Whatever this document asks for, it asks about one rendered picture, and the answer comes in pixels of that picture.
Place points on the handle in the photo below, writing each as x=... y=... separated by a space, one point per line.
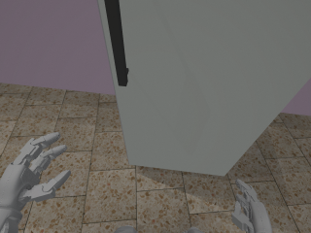
x=113 y=12

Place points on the left robot forearm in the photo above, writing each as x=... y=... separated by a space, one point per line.
x=9 y=219

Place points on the robot left hand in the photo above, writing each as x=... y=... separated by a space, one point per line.
x=18 y=176

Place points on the robot right hand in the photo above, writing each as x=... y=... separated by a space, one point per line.
x=256 y=219

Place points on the fridge door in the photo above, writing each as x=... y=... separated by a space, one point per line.
x=206 y=77

